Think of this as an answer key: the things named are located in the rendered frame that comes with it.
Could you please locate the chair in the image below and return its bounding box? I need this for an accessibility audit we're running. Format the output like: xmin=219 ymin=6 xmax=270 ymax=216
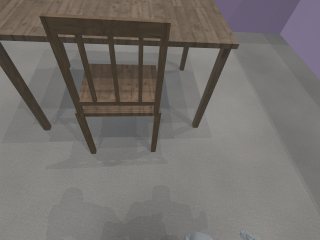
xmin=39 ymin=13 xmax=171 ymax=154

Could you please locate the right robot hand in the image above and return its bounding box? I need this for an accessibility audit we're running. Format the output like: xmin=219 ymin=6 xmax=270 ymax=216
xmin=239 ymin=230 xmax=260 ymax=240

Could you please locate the table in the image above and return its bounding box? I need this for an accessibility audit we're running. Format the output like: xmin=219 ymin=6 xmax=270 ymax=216
xmin=0 ymin=0 xmax=240 ymax=131

